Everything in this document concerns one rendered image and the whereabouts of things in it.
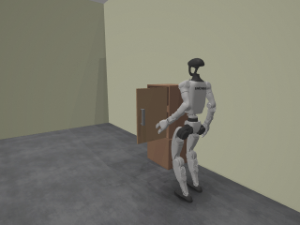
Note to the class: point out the robot right forearm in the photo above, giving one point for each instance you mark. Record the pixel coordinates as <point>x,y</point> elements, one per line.
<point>210,116</point>

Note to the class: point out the robot head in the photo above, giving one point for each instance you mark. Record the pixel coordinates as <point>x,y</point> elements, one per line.
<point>195,63</point>

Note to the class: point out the handle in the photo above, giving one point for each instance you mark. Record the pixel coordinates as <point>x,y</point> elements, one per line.
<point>143,117</point>

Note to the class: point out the right robot upper arm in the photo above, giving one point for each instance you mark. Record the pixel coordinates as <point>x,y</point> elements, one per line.
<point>209,95</point>

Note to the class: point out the cupboard door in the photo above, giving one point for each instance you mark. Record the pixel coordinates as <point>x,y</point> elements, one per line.
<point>154,103</point>

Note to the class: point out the left robot hand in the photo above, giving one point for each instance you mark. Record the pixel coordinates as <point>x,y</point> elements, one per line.
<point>163,124</point>

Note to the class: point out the right robot hand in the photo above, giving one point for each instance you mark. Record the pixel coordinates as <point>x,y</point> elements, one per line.
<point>206,129</point>

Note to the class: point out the robot left forearm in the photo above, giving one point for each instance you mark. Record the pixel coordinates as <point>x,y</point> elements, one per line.
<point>175,116</point>

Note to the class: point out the robot left thigh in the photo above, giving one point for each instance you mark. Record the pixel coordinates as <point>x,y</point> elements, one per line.
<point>180,134</point>

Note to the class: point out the left robot upper arm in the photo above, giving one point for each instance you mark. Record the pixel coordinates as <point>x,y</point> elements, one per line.
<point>183,87</point>

